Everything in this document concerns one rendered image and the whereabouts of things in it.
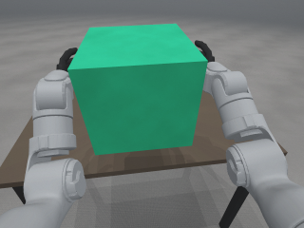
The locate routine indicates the right robot hand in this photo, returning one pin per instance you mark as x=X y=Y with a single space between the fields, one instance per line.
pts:
x=206 y=51

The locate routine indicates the robot right upper arm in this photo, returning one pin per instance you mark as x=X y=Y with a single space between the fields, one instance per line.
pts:
x=259 y=167

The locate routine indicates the left robot hand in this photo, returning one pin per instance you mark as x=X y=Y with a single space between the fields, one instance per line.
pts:
x=65 y=60

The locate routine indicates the table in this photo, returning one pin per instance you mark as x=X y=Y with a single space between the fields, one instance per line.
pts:
x=208 y=147

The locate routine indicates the carton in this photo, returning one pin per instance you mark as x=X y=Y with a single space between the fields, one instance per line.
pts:
x=138 y=87

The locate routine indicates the left robot forearm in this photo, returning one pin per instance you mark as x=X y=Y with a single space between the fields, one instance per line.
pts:
x=52 y=114

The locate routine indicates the right robot forearm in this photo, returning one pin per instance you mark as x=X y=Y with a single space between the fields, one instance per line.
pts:
x=235 y=104

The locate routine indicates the robot left upper arm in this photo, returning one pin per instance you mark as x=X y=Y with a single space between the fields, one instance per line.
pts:
x=51 y=187

